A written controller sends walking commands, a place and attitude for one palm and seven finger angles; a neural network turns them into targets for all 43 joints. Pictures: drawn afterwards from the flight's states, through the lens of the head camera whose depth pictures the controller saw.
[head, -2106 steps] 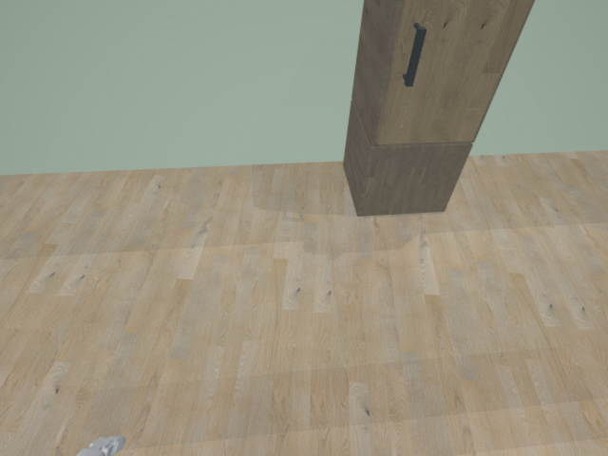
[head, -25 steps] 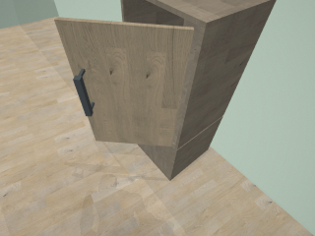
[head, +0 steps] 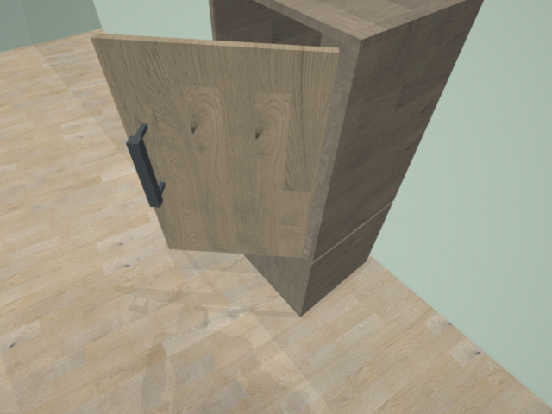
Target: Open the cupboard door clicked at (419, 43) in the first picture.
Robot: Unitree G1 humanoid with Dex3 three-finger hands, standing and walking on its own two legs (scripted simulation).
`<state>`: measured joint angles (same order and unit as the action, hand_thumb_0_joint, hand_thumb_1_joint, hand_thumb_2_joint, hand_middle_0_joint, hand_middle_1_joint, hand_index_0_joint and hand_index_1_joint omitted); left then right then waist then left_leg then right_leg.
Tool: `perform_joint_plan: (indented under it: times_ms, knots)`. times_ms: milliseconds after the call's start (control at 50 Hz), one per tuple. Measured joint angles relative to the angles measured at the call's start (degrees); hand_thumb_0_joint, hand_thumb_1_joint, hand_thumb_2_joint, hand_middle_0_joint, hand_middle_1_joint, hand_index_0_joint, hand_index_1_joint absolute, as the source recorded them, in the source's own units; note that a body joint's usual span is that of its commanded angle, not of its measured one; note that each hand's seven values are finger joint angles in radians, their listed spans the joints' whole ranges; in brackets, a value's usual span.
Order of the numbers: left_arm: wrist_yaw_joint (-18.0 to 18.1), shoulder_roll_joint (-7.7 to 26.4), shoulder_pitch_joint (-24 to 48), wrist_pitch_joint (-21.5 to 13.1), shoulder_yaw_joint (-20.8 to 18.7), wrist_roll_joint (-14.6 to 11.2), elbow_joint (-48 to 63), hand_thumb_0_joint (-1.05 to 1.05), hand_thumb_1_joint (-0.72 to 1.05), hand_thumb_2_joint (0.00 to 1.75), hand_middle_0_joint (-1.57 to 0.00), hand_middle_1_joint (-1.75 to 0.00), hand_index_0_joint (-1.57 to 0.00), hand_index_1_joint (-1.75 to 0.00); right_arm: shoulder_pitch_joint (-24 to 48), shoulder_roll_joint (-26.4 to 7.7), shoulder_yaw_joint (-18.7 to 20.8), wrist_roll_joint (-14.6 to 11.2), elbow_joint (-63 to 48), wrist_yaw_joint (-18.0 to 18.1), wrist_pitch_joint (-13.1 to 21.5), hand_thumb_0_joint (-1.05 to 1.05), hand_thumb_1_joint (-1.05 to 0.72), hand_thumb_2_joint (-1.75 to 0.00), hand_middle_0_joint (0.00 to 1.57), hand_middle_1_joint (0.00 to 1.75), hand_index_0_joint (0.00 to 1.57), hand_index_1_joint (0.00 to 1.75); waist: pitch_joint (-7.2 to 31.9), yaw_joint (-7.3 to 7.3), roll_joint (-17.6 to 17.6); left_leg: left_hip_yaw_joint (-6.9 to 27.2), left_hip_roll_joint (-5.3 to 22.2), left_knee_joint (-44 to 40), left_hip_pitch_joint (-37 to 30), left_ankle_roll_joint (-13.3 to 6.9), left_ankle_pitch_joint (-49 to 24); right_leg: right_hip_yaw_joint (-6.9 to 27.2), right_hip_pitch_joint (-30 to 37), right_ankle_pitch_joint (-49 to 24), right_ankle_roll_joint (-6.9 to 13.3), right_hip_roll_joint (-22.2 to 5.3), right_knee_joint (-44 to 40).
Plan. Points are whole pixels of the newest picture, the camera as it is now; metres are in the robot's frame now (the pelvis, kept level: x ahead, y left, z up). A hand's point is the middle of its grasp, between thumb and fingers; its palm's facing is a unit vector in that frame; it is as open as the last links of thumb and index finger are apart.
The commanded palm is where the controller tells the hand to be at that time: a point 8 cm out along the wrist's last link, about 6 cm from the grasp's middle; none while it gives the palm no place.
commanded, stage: look again from close up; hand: left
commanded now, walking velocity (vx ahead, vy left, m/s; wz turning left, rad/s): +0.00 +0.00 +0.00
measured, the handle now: (149, 167) +0.55 +0.30 +0.00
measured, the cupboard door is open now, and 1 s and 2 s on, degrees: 47 47 47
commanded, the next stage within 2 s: shuffle to correct the standing spot in 0.92 s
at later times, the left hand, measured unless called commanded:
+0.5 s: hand out of the picture +0.00 +0.18 -0.18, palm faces +0.01 -0.98 -0.22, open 7.3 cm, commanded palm none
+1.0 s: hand out of the picture -0.02 +0.18 -0.18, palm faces +0.02 -0.98 -0.21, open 7.3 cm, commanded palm none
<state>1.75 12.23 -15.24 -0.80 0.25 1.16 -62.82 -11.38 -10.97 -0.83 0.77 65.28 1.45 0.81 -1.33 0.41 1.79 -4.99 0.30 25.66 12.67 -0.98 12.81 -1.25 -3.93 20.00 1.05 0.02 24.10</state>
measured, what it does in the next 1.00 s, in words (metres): stands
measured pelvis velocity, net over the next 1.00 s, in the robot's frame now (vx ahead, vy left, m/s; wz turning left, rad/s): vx -0.01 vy -0.01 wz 0.01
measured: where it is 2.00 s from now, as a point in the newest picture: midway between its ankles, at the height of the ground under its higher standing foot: outside the picture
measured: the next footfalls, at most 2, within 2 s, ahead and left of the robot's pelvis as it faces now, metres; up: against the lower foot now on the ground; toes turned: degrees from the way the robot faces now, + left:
right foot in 1.84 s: +0.04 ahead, -0.07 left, +0.00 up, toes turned +0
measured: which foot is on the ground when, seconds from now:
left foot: down 0.00-1.00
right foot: down 0.00-1.00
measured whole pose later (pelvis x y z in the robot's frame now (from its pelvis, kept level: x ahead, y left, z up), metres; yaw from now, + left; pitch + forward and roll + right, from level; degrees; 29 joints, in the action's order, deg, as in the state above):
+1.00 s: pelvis -0.01 -0.01 +0.00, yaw +0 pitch -1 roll +1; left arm 1.8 11.3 -16.7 -1.1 0.4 1.0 -64.0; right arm -11.4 -10.3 -0.8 0.7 66.4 1.6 0.8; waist -1.2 0.8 1.7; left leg -4.2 0.9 23.8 11.9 -0.2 11.1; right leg -2.0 -3.0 18.5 1.8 0.8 22.1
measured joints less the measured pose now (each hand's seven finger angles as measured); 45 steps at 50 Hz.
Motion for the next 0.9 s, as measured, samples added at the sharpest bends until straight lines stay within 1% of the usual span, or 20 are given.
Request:
perform_joint_plan:
  times_ms: [900]
  knots:
    - [0.0,-0.8,-1.5,-0.2,0.2,-0.1,-1.3,0.0,0.91,0.9,-0.2,-0.3,-0.2,-0.3,0.0,0.6,0.0,-0.1,1.1,0.1,0.0,0.01,-0.9,-0.9,0.2,0.3,0.2,0.3,0.2,0.39,-0.1,0.7,0.6,-1.8,-0.8,0.7,-1.6,-0.7,1.0,-1.4,0.7,0.7,-1.9]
